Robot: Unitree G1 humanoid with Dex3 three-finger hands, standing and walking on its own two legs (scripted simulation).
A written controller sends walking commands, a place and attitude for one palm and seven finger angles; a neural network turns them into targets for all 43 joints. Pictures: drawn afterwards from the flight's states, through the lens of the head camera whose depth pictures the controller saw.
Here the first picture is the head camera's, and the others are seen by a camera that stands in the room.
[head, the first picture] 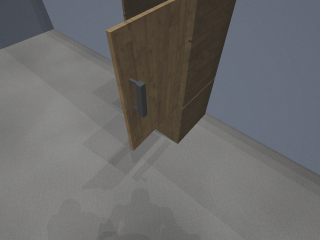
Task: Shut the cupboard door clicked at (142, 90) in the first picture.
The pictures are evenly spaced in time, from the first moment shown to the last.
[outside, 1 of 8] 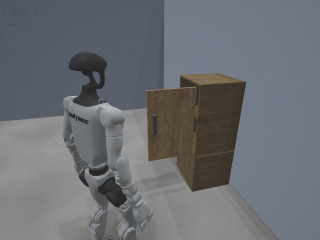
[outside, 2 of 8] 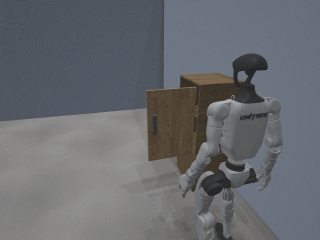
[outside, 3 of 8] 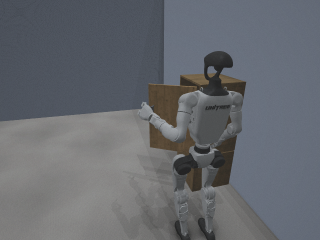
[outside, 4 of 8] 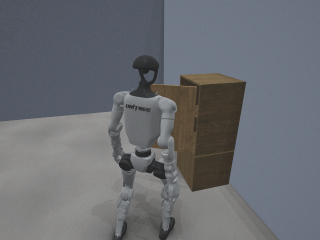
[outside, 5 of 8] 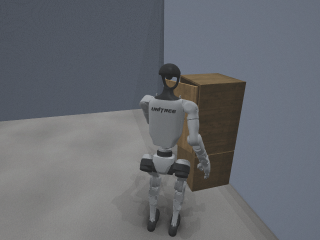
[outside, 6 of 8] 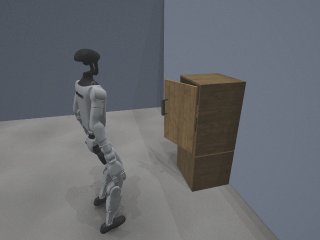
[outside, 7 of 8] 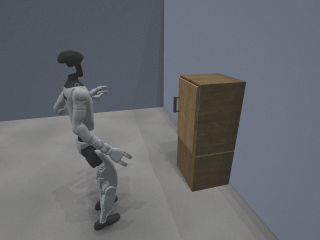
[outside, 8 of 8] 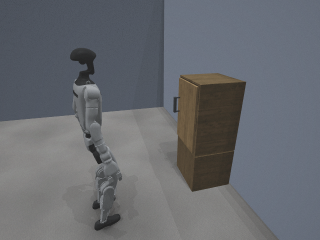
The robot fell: no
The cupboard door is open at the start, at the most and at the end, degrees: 92 92 0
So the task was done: yes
